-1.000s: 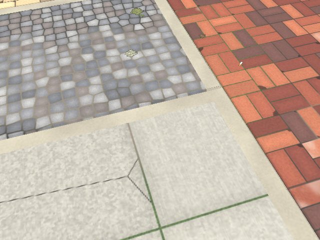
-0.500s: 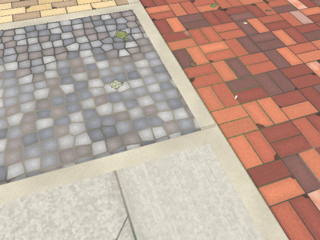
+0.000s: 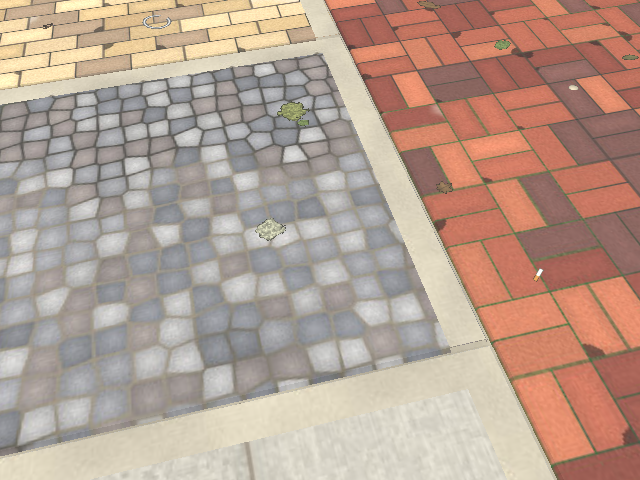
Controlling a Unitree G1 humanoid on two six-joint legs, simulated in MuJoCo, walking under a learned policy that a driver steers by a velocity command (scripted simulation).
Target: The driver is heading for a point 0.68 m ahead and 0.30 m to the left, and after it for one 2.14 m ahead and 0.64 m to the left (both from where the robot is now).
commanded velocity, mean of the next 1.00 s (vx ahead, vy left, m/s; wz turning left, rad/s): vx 0.50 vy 0.00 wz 0.55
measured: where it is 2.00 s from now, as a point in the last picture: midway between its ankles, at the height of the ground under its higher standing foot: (165, 321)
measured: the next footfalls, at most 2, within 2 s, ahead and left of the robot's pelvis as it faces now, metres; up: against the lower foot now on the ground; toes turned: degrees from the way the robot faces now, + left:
left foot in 0.32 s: +0.30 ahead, +0.11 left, +0.00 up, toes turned +16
right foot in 0.84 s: +0.67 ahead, +0.07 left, +0.00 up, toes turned +31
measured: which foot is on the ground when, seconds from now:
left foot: up 0.00-0.30, down 0.32-0.84, up 0.86-1.00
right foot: down 0.00-0.32, up 0.34-0.82, down 0.84-1.00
